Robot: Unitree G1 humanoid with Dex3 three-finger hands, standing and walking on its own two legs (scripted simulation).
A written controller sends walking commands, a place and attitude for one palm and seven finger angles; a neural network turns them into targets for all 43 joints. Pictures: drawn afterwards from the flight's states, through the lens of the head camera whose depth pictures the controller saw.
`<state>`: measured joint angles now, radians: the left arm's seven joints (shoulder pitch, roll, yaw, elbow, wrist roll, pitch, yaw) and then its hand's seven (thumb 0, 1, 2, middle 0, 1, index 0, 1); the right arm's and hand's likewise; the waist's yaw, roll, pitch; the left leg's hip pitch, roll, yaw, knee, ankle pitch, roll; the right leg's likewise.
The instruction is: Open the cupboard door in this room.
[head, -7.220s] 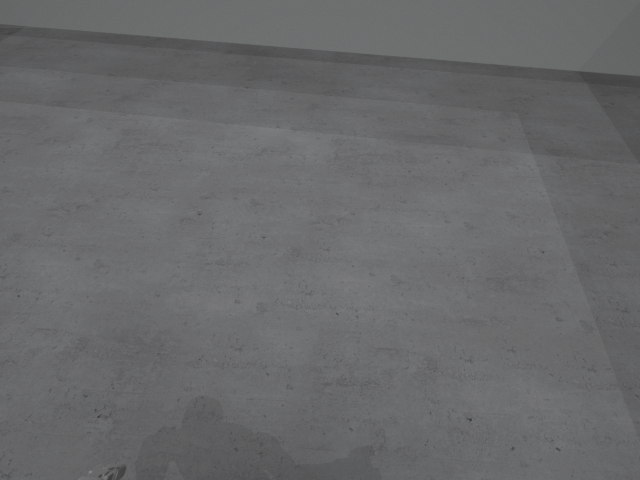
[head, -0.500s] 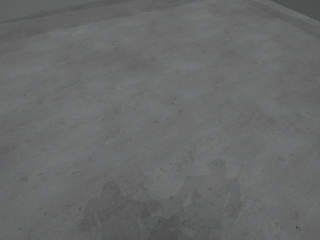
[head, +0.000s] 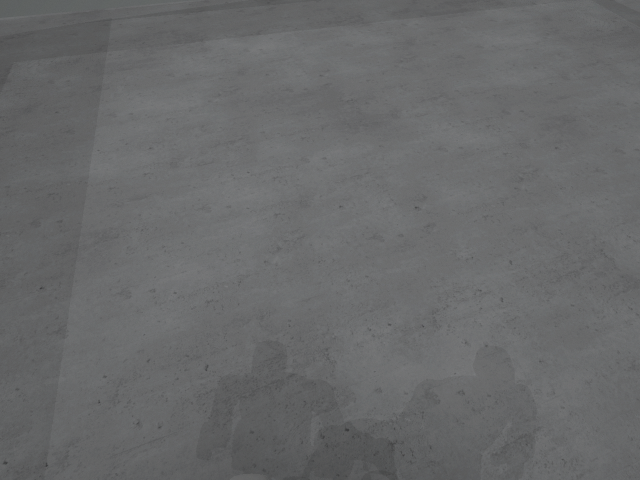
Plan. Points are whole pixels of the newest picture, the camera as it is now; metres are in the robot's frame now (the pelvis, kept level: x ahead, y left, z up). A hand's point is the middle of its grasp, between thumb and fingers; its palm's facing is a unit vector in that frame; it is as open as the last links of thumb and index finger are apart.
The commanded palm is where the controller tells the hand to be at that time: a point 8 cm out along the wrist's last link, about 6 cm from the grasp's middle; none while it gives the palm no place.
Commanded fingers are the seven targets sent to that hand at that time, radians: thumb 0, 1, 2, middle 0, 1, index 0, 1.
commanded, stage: turn or walk to find it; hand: left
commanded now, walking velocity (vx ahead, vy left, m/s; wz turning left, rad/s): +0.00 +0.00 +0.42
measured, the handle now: out of the picture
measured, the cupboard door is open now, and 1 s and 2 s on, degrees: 0 0 0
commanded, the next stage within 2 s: none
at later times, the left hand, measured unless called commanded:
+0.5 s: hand out of the picture +0.05 +0.22 -0.15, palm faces +0.21 -0.94 -0.28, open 7.4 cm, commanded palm none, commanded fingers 0.00 0.90 0.90 -0.20 -0.30 -0.20 -0.30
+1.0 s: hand out of the picture -0.12 +0.21 -0.19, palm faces +0.47 -0.85 -0.24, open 7.4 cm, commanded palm none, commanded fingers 0.00 0.90 0.90 -0.20 -0.30 -0.20 -0.30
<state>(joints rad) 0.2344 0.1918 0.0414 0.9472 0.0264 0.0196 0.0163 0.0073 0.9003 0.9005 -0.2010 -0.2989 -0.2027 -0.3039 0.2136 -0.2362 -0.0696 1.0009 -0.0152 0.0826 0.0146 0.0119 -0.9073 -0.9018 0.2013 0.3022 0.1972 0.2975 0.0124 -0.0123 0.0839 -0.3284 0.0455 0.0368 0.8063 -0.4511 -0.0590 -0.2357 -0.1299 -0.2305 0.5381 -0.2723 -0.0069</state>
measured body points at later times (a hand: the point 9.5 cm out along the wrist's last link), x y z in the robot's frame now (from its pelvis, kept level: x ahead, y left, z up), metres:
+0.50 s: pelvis -0.02 +0.00 -0.01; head +0.01 -0.02 +0.44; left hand +0.04 +0.27 -0.13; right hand +0.09 -0.23 -0.16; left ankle -0.02 +0.13 -0.74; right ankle +0.00 -0.11 -0.74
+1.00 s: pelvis -0.04 +0.01 -0.01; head -0.02 +0.04 +0.44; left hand -0.14 +0.25 -0.17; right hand +0.15 -0.18 -0.15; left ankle -0.10 +0.11 -0.74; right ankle +0.00 -0.10 -0.73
